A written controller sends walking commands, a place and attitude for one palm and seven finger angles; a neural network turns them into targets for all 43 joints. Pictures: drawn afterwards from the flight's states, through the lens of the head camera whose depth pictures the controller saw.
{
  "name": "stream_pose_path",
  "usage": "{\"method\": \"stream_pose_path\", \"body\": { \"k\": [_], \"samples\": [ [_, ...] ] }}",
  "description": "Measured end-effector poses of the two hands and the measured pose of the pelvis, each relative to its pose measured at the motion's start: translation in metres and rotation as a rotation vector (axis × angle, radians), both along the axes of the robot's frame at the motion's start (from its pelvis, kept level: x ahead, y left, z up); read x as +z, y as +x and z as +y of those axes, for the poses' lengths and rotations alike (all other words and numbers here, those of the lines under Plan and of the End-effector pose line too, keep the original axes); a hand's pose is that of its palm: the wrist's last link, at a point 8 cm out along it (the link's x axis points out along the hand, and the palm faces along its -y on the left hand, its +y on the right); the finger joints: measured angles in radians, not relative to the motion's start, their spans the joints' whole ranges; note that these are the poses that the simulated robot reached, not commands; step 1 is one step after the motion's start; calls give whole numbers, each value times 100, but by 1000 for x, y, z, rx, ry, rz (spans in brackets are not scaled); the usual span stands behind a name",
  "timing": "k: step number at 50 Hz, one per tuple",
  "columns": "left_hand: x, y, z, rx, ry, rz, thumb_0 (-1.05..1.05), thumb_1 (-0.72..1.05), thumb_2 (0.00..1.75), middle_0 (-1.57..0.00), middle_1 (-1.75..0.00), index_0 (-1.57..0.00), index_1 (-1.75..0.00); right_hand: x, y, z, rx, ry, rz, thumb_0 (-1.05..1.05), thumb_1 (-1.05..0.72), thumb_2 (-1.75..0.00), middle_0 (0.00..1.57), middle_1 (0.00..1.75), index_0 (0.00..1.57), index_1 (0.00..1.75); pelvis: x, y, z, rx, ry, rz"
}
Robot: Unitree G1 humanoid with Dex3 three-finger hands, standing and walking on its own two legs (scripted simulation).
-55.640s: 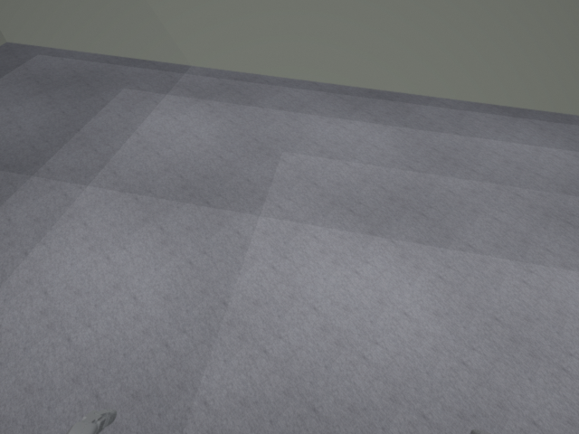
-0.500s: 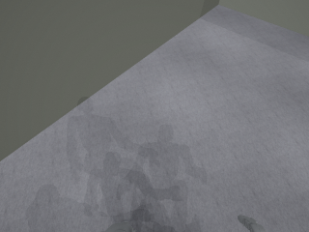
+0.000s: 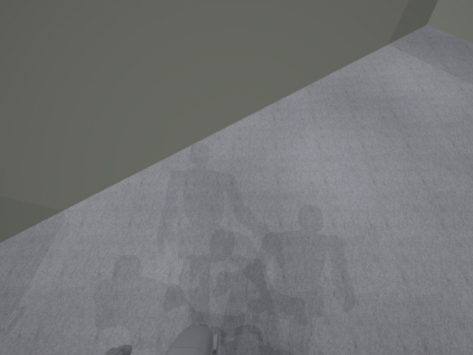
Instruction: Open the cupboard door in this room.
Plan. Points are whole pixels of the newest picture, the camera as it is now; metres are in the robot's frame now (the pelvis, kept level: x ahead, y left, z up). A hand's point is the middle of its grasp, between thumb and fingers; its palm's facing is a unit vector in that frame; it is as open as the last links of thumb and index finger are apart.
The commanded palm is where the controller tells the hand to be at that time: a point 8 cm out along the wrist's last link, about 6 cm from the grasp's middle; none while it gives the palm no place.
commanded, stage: turn to face it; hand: left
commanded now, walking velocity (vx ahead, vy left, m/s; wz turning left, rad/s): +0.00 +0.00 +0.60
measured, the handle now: out of the picture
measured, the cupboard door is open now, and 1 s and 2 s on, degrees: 48 48 48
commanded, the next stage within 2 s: none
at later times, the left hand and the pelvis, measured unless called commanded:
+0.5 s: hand out of the picture +0.01 +0.25 -0.16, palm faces +0.33 -0.90 -0.27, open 7.4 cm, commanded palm none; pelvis -0.01 +0.01 +0.00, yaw +18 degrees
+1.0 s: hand out of the picture -0.07 +0.17 -0.18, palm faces +0.62 -0.75 -0.23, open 7.3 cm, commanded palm none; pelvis +0.00 -0.02 -0.01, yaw +38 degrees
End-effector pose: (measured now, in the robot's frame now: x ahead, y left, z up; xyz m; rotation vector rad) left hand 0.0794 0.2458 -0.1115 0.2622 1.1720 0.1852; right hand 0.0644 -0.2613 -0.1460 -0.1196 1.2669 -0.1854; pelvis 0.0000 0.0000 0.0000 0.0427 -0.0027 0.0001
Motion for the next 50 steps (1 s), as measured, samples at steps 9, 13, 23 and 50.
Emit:
{"method": "stream_pose_path", "body": {
  "k": [9,13,23,50],
  "samples": [
    [-20,-57,-1,171,-70,43,1,91,90,-20,-30,-21,-30,15,47,15,174,-37,-4,1,-91,-90,19,30,20,30,0,-1,1,143,-9,1],
    [-42,-87,20,256,-91,71,1,91,90,-20,-30,-21,-30,14,78,38,263,-65,-79,1,-91,-90,19,30,20,30,-14,-4,14,202,-29,1],
    [-21,-96,44,343,-47,42,1,91,90,-20,-30,-20,-30,25,85,60,367,-61,-84,0,-90,-90,20,30,20,30,0,-10,13,290,-52,14],
    [-33,-188,-38,706,-97,54,1,91,90,-20,-30,-21,-30,14,171,94,720,-51,-41,1,-91,-90,19,30,20,30,-8,4,-15,667,-22,-3]
  ]
}}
